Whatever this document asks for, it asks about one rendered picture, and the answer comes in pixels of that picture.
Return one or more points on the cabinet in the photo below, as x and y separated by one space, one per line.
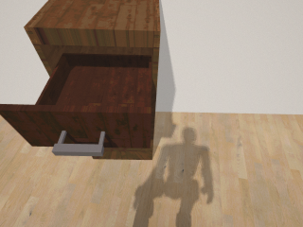
111 27

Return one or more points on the drawer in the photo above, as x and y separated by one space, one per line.
85 95

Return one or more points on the handle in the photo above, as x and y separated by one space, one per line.
61 149

